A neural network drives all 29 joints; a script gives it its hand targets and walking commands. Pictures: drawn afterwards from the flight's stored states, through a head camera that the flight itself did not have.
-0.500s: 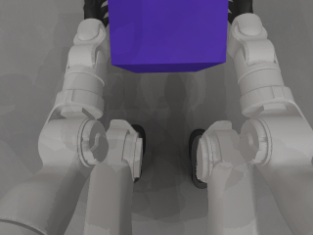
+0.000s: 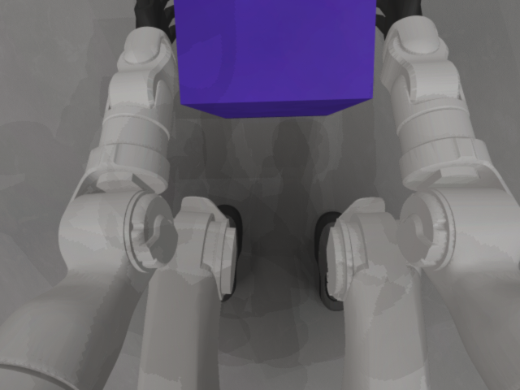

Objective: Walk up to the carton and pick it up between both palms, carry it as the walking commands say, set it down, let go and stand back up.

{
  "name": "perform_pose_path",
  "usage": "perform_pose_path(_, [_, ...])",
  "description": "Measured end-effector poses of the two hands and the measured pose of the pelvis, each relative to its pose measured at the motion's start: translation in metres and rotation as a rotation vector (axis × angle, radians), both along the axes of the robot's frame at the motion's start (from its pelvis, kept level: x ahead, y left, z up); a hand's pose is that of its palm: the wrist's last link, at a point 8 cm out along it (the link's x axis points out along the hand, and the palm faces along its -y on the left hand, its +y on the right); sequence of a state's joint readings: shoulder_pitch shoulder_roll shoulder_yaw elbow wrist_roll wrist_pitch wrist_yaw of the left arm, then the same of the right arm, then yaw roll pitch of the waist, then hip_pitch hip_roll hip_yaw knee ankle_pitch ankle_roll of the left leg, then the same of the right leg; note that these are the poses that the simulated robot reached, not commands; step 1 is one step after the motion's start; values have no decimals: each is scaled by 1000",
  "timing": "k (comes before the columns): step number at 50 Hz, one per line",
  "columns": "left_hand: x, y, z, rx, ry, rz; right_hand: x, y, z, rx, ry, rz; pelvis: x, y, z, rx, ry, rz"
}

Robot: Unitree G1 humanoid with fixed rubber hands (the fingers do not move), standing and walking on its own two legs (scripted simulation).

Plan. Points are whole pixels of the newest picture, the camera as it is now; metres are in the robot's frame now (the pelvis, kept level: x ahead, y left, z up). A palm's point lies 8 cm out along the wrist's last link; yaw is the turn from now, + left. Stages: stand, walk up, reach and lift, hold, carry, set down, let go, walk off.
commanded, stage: set down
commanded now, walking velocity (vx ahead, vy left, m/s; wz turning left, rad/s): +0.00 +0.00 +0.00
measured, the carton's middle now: (274, 44) +0.53 +0.00 -0.22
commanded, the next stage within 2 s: none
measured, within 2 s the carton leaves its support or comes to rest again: neither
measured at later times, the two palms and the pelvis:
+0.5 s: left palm (149, 49) +0.51 +0.16 -0.16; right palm (423, 25) +0.53 -0.18 -0.16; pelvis +0.00 +0.00 +0.01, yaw +0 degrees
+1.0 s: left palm (98, 9) +0.53 +0.18 -0.07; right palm out of the picture +0.54 -0.19 -0.08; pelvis +0.01 +0.00 +0.05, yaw +0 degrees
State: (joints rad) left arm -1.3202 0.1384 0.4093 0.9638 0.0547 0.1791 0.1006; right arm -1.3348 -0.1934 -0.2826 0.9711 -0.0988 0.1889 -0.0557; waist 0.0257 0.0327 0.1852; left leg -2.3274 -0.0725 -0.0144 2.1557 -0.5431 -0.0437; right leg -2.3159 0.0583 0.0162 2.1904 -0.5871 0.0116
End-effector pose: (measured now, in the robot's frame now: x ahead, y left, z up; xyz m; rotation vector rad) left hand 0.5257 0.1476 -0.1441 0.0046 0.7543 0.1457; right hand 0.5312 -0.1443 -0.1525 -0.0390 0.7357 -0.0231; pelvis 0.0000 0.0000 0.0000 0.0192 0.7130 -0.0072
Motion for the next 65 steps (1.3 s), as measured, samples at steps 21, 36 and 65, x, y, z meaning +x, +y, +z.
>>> perform_pose_path(21, [-10,9,-10,21,-29,9,-3,-15,-6,-50,-30,-17,-4,0,8,4,-42,-4])
perform_pose_path(36, [-7,30,-10,36,-45,24,4,-46,-1,-57,-49,-61,0,2,10,5,-19,-8])
perform_pose_path(65, [-5,36,159,59,-117,37,14,-49,168,-57,-114,-49,14,-3,127,7,88,-13])
